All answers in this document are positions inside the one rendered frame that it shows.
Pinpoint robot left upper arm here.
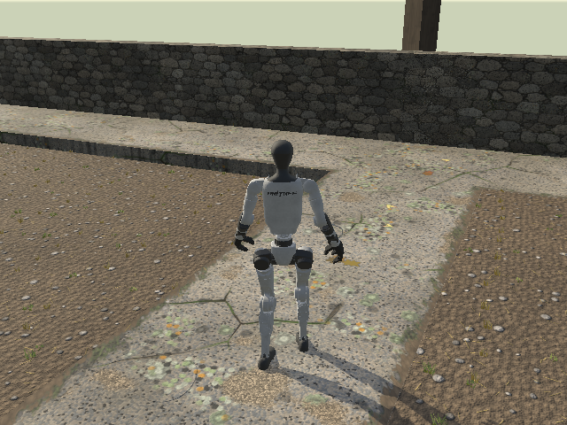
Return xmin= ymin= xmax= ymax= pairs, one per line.
xmin=240 ymin=178 xmax=264 ymax=226

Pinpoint robot right upper arm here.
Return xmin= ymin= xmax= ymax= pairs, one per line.
xmin=300 ymin=178 xmax=328 ymax=228

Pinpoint robot right hand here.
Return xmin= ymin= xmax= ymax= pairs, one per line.
xmin=324 ymin=241 xmax=344 ymax=264

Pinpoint humanoid robot torso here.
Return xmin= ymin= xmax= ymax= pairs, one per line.
xmin=262 ymin=174 xmax=304 ymax=266

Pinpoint right robot forearm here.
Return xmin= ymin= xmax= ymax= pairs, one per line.
xmin=320 ymin=213 xmax=340 ymax=247

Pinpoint right robot shin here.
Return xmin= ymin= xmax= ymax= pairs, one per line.
xmin=296 ymin=286 xmax=309 ymax=341

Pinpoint robot left hand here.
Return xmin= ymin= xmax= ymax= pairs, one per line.
xmin=234 ymin=236 xmax=254 ymax=251

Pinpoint left robot forearm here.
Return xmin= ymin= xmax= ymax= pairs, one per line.
xmin=235 ymin=212 xmax=250 ymax=240

